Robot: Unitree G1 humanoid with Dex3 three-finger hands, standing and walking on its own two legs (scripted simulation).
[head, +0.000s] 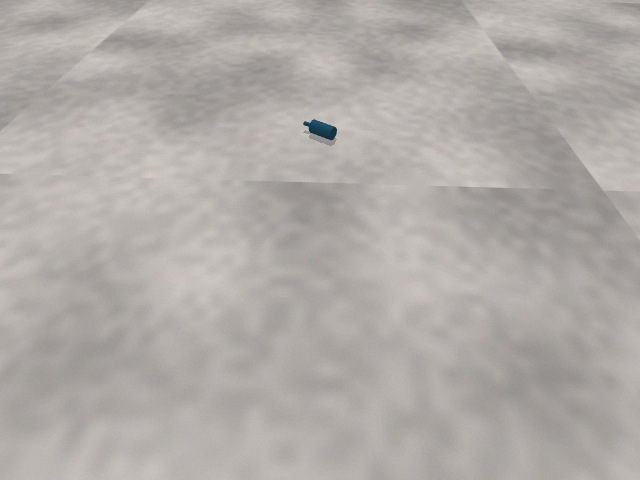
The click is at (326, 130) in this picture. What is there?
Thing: lying bottle
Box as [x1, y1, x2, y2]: [303, 120, 336, 139]
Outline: 303,123 309,127 310,132 329,139 332,139 336,132 335,127 316,120 312,120 309,123 304,121
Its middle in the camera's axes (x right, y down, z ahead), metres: +0.00 -0.67 +2.36
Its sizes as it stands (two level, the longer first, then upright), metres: 0.208 0.079 0.079
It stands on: the floor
